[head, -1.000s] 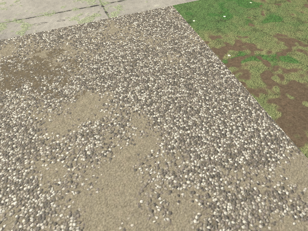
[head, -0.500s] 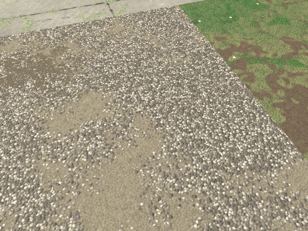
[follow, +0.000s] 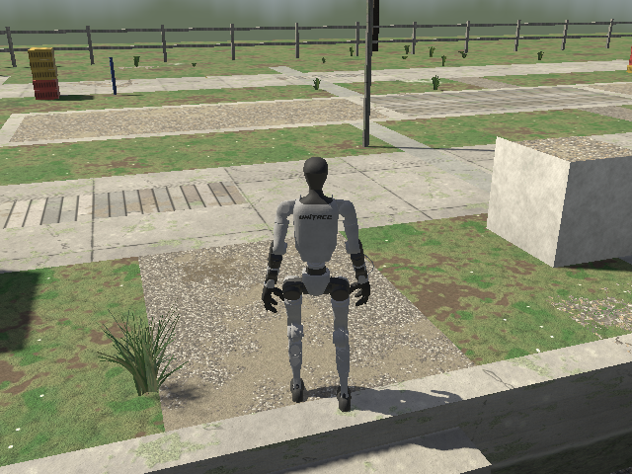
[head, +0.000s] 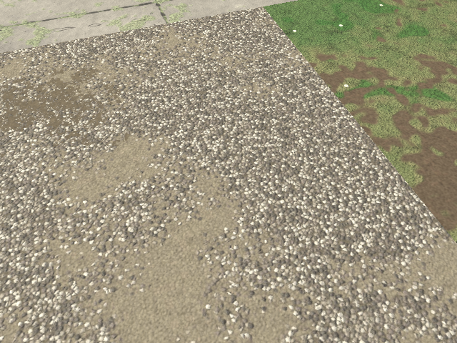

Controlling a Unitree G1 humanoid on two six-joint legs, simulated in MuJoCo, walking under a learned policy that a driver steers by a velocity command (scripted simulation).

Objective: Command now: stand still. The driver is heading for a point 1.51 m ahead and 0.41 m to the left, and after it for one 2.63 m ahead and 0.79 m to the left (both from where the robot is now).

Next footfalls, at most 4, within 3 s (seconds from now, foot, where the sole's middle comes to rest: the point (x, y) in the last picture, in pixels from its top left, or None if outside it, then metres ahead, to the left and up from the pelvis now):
1.16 right None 0.43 -0.12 -0.77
1.70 left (169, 301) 0.64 0.20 -0.77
2.16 right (182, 207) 0.99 0.18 -0.77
2.58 left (128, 243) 0.85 0.36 -0.77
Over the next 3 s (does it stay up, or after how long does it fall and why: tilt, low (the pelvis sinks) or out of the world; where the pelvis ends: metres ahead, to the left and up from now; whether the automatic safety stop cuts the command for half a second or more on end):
stays up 0.86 0.20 -0.01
